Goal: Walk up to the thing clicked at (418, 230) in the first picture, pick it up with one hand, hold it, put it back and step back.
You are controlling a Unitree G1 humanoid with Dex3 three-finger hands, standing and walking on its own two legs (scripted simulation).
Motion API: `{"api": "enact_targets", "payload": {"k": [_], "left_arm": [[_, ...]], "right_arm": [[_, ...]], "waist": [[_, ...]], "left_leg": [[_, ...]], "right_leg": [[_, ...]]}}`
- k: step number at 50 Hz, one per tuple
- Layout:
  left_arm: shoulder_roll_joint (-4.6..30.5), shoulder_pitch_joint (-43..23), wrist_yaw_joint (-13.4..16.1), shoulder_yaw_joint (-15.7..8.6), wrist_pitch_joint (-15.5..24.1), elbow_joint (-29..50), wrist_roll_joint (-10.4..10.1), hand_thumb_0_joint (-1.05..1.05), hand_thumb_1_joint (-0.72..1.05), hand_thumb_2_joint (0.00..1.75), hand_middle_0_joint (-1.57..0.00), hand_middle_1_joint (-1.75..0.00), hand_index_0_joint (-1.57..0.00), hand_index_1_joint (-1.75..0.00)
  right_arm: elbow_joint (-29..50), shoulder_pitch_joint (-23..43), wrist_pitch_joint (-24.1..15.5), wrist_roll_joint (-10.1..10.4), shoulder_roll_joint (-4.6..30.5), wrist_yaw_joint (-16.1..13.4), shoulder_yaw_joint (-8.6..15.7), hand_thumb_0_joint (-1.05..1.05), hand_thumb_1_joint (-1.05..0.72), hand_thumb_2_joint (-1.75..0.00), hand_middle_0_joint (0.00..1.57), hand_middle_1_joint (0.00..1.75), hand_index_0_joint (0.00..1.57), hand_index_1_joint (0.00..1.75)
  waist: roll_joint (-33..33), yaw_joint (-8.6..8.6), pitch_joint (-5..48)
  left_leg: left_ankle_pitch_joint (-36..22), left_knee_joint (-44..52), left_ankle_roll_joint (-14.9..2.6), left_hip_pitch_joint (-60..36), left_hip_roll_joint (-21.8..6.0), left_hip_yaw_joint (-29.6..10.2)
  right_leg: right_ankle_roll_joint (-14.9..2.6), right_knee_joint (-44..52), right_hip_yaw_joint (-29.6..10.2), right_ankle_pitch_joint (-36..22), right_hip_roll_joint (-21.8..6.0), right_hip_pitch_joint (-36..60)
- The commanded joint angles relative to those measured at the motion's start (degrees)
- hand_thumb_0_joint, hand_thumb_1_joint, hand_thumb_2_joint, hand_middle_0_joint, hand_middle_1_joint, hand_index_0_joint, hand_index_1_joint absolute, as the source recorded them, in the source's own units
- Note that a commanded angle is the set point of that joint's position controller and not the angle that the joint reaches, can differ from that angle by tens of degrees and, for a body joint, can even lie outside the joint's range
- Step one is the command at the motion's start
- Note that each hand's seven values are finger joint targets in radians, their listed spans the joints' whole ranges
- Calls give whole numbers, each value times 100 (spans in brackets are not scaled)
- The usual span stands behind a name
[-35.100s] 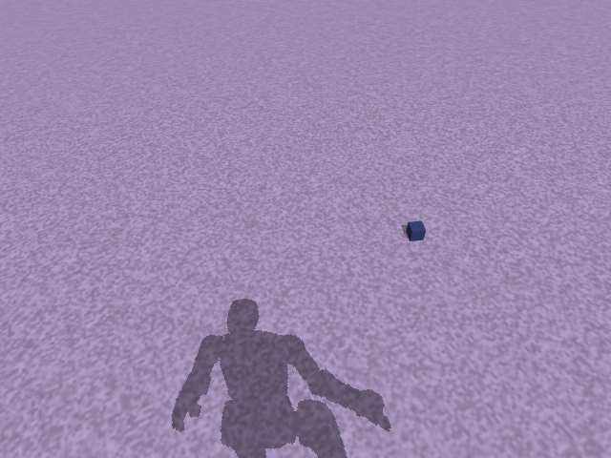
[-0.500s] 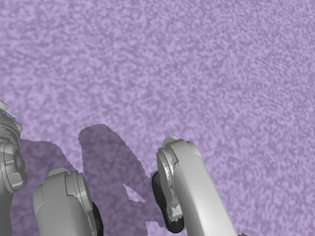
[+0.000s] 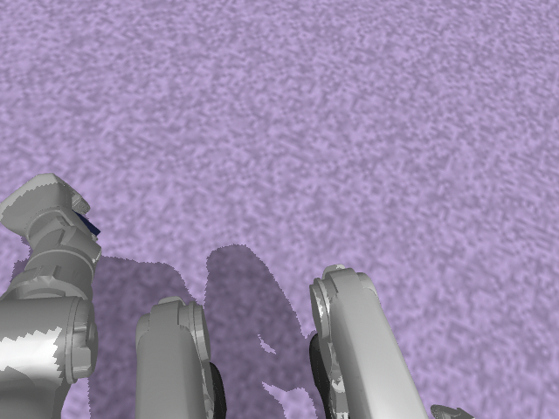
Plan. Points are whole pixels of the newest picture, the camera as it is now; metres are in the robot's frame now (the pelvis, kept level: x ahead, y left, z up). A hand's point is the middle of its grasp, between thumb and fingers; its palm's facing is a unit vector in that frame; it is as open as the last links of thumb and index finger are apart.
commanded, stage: lift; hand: left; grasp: from above
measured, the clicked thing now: (64, 230) +0.46 +0.30 -0.15
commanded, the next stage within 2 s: hold in 1.28 s
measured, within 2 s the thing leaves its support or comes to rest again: neither
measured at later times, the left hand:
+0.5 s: hand out of the picture +0.39 +0.26 +0.08, palm faces -0.32 -0.28 -0.91, open 6.8 cm
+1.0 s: hand out of the picture +0.39 +0.25 +0.23, palm faces -0.35 -0.29 -0.89, open 6.7 cm
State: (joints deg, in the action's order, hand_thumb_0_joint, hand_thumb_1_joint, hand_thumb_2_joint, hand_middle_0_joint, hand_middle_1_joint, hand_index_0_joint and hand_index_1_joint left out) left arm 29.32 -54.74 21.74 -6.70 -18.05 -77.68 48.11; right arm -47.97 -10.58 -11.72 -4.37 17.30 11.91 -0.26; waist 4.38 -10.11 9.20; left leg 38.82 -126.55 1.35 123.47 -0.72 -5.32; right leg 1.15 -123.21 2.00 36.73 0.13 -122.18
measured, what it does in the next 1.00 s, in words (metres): rises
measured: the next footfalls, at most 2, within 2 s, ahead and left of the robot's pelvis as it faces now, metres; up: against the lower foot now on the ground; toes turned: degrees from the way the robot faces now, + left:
none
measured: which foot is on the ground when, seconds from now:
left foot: down 0.00-1.00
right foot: down 0.00-1.00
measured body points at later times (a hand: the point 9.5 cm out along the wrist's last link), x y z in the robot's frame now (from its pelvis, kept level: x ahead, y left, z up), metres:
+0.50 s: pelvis +0.02 -0.01 +0.18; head +0.16 +0.00 +0.60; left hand +0.41 +0.27 +0.13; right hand +0.13 -0.26 +0.04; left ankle +0.08 +0.13 -0.35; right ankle +0.10 -0.12 -0.35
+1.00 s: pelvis +0.07 +0.00 +0.32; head +0.14 +0.00 +0.76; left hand +0.40 +0.26 +0.28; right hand +0.16 -0.26 +0.19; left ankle +0.08 +0.13 -0.35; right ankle +0.10 -0.12 -0.35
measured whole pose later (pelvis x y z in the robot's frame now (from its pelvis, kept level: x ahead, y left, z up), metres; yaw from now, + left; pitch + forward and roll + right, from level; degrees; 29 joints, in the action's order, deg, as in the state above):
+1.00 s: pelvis +0.07 +0.00 +0.32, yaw +4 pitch +16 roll -1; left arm 15.2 -27.7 16.5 9.5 -27.8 -56.1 42.3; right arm -47.4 -14.6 -6.2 2.9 13.2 -4.6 -0.5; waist 2.1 -4.4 7.6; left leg 25.8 -57.6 1.3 47.5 -1.9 -1.7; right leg 0.2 -56.1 1.2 24.7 -0.1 -47.0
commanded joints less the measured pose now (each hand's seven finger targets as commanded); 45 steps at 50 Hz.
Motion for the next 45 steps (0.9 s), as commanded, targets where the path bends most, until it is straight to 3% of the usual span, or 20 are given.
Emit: {"api": "enact_targets", "payload": {"k": [1,2,3,5,6,8,9,11,15,17,21,22,24,28,30,36,41,43,45], "left_arm": [[1342,-1776,201,102,-163,1412,28,0,65,38,-109,-40,-110,-39],[1163,-1712,182,200,-218,1523,21,0,65,40,-109,-41,-110,-40],[1262,-1697,185,167,-262,1672,-6,0,64,42,-109,-40,-110,-40],[940,-1374,111,351,-341,1736,-73,0,68,41,-114,-38,-113,-38],[1103,-1273,71,313,-379,1935,-120,0,69,42,-114,-38,-114,-38],[954,-1223,-42,475,-440,2315,-146,0,69,38,-113,-38,-113,-37],[1073,-1122,-59,434,-484,2437,-121,0,67,41,-113,-37,-112,-37],[774,-785,-139,614,-607,2570,-147,0,66,40,-112,-36,-112,-37],[798,-250,-228,622,-802,2872,-142,0,68,41,-115,-32,-114,-34],[690,-133,-261,744,-854,3124,-177,0,69,40,-116,-32,-114,-34],[404,-41,-298,960,-955,3448,-297,0,66,42,-113,-34,-112,-35],[404,247,-310,971,-1002,3390,-303,0,65,43,-112,-35,-111,-37],[232,183,-304,1099,-1027,3617,-407,0,65,43,-112,-36,-111,-37],[109,464,-273,1164,-1134,3243,-383,0,61,40,-108,-36,-107,-36],[-150,561,-275,1280,-1125,3173,-441,0,63,41,-109,-36,-109,-37],[-245,741,-268,1342,-1107,2857,-406,0,67,43,-113,-37,-112,-38],[-456,843,-274,1452,-1034,2866,-422,0,72,49,-115,-43,-114,-44],[-297,783,-240,1393,-1020,2968,-407,0,71,49,-114,-42,-114,-43],[-369,841,-263,1439,-986,3001,-373,0,72,50,-114,-41,-114,-42]], "right_arm": [[196,-1015,15,150,1191,-234,438,0,-92,-91,20,30,20,30],[233,-1001,35,176,1143,-288,428,0,-92,-91,20,30,20,30],[261,-924,52,207,1153,-349,437,0,-92,-91,20,30,20,30],[292,-850,76,240,1058,-453,414,0,-92,-91,20,30,20,30],[322,-779,93,267,1045,-508,412,0,-92,-91,20,30,20,30],[395,-696,124,310,950,-619,410,0,-92,-91,20,30,20,30],[458,-668,152,337,981,-690,413,0,-92,-91,20,30,20,30],[525,-544,203,395,890,-800,390,0,-91,-91,20,30,20,30],[628,-428,326,512,816,-1062,357,0,-91,-91,20,30,20,30],[664,-301,357,568,733,-1168,328,0,-91,-91,20,30,20,30],[641,-314,372,636,598,-1352,295,0,-91,-91,20,30,20,30],[623,-302,369,666,590,-1397,283,0,-91,-91,20,30,20,30],[605,-276,371,684,499,-1466,272,0,-91,-91,20,30,20,30],[465,-293,355,718,456,-1601,253,0,-91,-91,20,30,20,30],[423,-306,351,719,380,-1632,266,0,-91,-91,20,30,20,30],[453,-386,331,705,376,-1681,242,0,-90,-91,20,30,20,30],[484,-537,338,712,368,-1703,203,0,-90,-90,20,30,20,30],[522,-576,352,700,384,-1712,205,0,-90,-90,20,30,20,30],[502,-629,370,711,380,-1707,208,0,-90,-90,20,30,20,30]], "waist": [[813,-51,4014],[801,-40,4014],[680,-30,4037],[570,-78,3781],[481,3,3787],[525,19,3858],[461,72,3904],[439,89,3766],[519,288,3605],[429,281,3532],[221,228,3481],[167,308,3361],[110,295,3236],[-1,341,2763],[10,381,2538],[61,460,1993],[-111,457,1907],[-17,512,1870],[-103,504,1918]], "left_leg": [[-481,2021,-235,-3024,126,339],[-515,2087,-234,-3141,112,378],[-469,2137,-247,-3168,110,338],[-407,2375,-257,-3164,119,348],[-345,2488,-273,-3228,123,342],[-370,2684,-273,-3440,121,419],[-360,2794,-279,-3541,122,409],[-389,3064,-262,-3787,113,416],[-450,3767,-199,-4594,86,291],[-410,4110,-190,-4905,87,248],[-899,4408,-245,-5450,57,454],[-1006,4539,-254,-5526,69,507],[-1055,4818,-269,-5740,76,535],[-1266,5471,-239,-6427,46,466],[-1422,5745,-229,-6702,43,493],[-1706,6597,-171,-7463,64,468],[-2287,7105,-193,-8167,94,509],[-2446,7302,-179,-8428,109,552],[-2802,7443,-182,-8723,99,522]], "right_leg": [[-309,1966,321,-451,173,2511],[-313,2096,308,-519,189,2635],[-301,2212,283,-457,187,2672],[-287,2433,264,-432,180,2847],[-276,2602,215,-316,193,2959],[-278,2886,138,-298,207,3277],[-270,3026,111,-267,205,3419],[-278,3247,109,-324,204,3629],[-293,3645,168,-472,183,4078],[-284,3925,169,-428,204,4388],[-257,4551,69,-911,228,5245],[-246,4714,27,-1003,226,5480],[-224,5060,-47,-1019,233,5895],[-229,5573,0,-1248,239,6317],[-229,5846,1,-1387,243,6569],[-250,6552,-11,-1561,210,7239],[-210,7072,-39,-2175,213,8003],[-209,7266,-47,-2331,184,8294],[-194,7370,-50,-2695,176,8519]]}}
